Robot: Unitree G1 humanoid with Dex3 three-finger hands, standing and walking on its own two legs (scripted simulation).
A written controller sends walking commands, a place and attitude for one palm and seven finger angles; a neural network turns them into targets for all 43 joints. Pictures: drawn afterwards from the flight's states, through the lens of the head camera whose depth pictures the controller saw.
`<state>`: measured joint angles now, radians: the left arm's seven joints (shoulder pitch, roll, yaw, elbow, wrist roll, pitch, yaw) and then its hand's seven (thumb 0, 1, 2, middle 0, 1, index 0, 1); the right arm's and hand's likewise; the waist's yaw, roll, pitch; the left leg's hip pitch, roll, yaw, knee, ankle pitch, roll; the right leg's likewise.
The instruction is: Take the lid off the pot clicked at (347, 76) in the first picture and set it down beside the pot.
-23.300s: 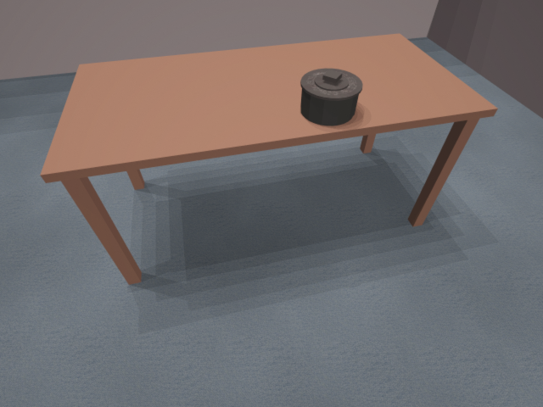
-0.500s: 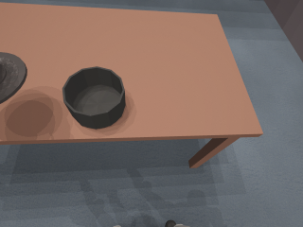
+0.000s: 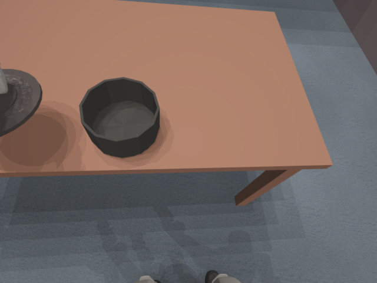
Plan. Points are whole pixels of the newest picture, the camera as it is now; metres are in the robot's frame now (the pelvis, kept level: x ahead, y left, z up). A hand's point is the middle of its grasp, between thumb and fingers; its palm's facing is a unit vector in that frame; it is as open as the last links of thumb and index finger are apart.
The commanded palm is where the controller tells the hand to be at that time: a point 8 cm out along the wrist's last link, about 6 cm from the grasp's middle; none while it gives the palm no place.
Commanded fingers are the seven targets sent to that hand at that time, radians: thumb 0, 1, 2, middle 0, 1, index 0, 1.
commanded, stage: lower the lid onto the table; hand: left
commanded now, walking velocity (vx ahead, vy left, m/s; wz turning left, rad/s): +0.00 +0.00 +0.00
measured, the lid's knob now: out of the picture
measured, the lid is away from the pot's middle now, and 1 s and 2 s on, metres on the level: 0.25 0.23 0.23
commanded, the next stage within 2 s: open the fingers wide in 1.80 s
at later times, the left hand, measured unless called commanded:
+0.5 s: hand out of the picture +0.46 +0.36 +0.06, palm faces -0.50 -0.13 -0.86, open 7.1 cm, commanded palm +0.53 +0.36 +0.12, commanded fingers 0.00 0.61 0.96 -0.77 -1.13 -0.83 -1.15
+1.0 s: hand out of the picture +0.45 +0.36 +0.04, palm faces -0.50 -0.11 -0.86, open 7.0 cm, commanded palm +0.53 +0.36 +0.08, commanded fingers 0.00 0.61 0.96 -0.77 -1.13 -0.83 -1.15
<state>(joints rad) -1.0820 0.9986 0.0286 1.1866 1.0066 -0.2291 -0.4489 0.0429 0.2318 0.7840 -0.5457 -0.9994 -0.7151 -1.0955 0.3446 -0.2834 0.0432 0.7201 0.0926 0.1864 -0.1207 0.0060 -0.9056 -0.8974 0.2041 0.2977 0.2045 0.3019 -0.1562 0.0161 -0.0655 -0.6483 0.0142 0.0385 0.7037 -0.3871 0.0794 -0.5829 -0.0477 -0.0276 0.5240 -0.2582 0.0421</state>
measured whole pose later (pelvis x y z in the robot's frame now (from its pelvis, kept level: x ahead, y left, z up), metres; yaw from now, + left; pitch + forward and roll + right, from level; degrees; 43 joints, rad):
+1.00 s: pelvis -0.02 +0.00 -0.02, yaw +0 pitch +21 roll -5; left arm -1.05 1.00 0.04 1.21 1.03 -0.29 -0.37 0.04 0.24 0.79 -0.54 -1.00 -0.72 -1.10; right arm 0.36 -0.28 0.06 0.70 0.08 0.20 -0.13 0.01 -0.91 -0.90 0.20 0.30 0.20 0.30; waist -0.19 0.02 -0.08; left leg -0.79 0.03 0.02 0.83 -0.41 0.07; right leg -0.72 -0.03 -0.02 0.65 -0.30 0.04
